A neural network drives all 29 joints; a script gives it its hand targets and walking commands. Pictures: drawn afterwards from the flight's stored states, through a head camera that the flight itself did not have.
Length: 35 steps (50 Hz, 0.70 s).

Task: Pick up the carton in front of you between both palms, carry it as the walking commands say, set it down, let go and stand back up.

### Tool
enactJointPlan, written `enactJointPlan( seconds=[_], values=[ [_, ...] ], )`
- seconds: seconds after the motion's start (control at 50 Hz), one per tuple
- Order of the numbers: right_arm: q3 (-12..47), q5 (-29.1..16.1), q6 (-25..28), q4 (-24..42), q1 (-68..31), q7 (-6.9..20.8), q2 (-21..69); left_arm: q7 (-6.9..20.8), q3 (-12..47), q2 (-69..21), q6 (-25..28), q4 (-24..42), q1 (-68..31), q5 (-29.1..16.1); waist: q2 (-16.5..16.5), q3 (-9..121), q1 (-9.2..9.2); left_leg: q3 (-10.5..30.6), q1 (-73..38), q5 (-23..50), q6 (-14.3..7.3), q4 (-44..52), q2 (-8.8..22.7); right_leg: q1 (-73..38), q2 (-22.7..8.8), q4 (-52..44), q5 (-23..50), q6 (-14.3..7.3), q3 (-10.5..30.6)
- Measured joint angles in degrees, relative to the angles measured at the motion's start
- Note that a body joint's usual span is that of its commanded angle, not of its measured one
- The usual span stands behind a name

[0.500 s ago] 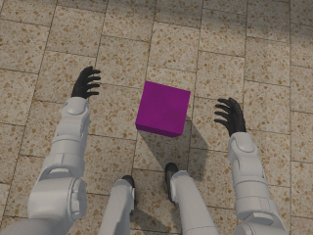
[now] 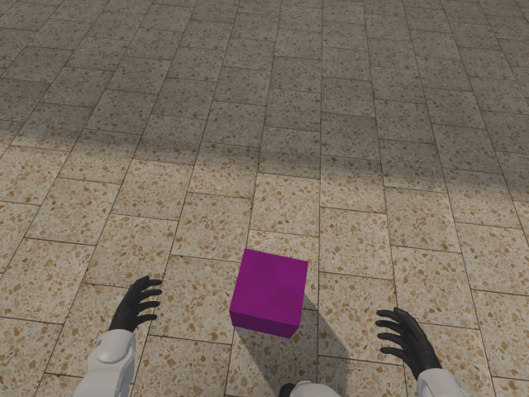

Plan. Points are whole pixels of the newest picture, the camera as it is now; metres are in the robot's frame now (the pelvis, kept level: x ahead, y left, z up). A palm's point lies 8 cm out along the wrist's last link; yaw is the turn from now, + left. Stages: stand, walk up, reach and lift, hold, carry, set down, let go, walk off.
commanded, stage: let go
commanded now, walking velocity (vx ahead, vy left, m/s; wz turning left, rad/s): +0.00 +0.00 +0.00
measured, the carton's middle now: (268, 295) +0.41 -0.05 -0.64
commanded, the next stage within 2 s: stand in 0.62 s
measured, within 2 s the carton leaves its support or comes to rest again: neither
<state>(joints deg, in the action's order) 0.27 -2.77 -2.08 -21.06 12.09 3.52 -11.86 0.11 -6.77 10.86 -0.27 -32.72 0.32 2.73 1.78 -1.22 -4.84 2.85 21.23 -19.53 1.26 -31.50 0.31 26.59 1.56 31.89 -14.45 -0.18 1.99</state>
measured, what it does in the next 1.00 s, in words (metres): stands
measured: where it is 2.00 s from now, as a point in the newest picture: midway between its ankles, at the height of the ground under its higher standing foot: outside the picture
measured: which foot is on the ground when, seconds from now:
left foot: down 0.00-1.00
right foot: down 0.00-1.00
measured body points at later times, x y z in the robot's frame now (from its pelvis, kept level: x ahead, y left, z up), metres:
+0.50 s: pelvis +0.00 +0.02 +0.01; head +0.00 +0.02 +0.46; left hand +0.17 +0.25 -0.07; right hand +0.18 -0.22 -0.06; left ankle -0.05 +0.14 -0.73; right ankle +0.01 -0.11 -0.73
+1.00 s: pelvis +0.01 +0.00 +0.00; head +0.02 -0.02 +0.45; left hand +0.13 +0.30 -0.08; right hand +0.16 -0.28 -0.11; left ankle -0.05 +0.14 -0.73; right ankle +0.01 -0.11 -0.73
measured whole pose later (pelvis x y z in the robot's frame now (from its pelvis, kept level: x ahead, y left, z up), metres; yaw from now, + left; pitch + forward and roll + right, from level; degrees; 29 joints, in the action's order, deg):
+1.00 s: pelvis +0.01 +0.00 +0.00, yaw +1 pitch +0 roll +0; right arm -1.9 2.4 -0.5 -41.1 11.5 -1.4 -20.0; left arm -0.8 -3.1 19.0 -0.5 -42.4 11.9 2.2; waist -3.1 -0.8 0.7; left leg 4.1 9.0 -20.5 1.3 -29.3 0.0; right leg 14.4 1.1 31.0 -16.7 -0.6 0.8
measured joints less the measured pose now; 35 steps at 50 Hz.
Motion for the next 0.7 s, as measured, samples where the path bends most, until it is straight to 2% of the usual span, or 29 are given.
enactJointPlan(
  seconds=[0.18,0.32,0.44,0.62,0.7],
  values=[
    [-1.73,1.67,-1.17,-2.66,0.91,0.09,-0.3,2.3,3.01,0.64,-1.71,4.96,10.22,-1.46,-2.02,-1.05,3.72,-0.14,-11.68,1.54,-1.0,6.28,-0.51,-11.97,-0.77,-6.58,1.44,0.81,0.23],
    [-2.65,3.39,-4.12,-3.05,0.81,0.16,-0.27,3.39,4.61,1.59,-3.99,7.1,13.46,-2.76,-2.91,-2.23,5.13,0.17,-16.24,1.57,-1.64,6.97,-1.11,-16.91,-1.42,-7.73,1.47,1.33,-0.05],
    [-2.14,4.07,-8.27,-1.56,0.13,-1.72,-0.95,2.13,5.61,1.69,-3.92,5.87,13.24,-3.48,-2.89,-2.25,5.36,-0.42,-16.63,0.21,-1.58,4.39,-1.0,-16.98,-1.16,-5.0,0.28,1.28,0.51],
    [-1.5,4.1,-11.3,-0.26,0.21,-2.39,-1.08,1.89,5.51,1.09,-5.7,6.0,12.16,-2.72,-2.64,-3.45,4.65,-0.39,-17.33,-0.04,-0.95,3.16,-0.36,-17.42,-0.45,-3.39,-0.03,0.6,0.43],
    [-1.87,4.89,-5.4,-6.81,-0.35,-4.32,-3.16,0.23,5.25,2.87,-3.47,0.61,11.51,-0.27,-3.31,-0.86,4.81,0.01,-13.2,-0.64,-0.58,0.96,-0.33,-13.46,-0.39,-1.33,-0.64,0.44,0.0]
  ],
)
